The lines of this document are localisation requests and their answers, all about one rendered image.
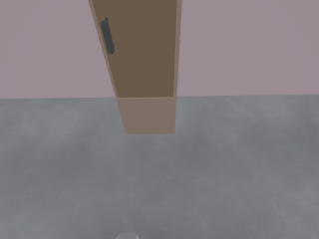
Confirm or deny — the handle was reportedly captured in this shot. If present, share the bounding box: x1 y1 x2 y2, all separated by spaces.
101 17 115 54

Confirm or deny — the cupboard door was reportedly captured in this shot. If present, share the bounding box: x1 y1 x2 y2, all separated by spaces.
92 0 177 98

